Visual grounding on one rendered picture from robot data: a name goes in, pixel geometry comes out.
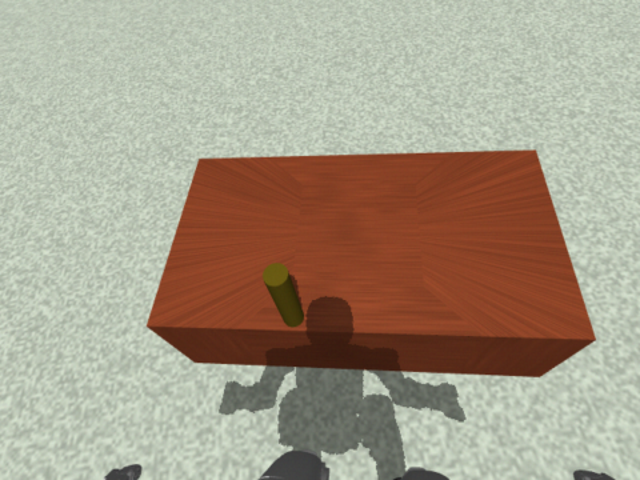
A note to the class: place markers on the left robot hand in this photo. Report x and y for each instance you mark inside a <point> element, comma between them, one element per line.
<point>131,472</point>

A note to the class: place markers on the can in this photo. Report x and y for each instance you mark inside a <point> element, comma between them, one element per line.
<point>280,286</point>

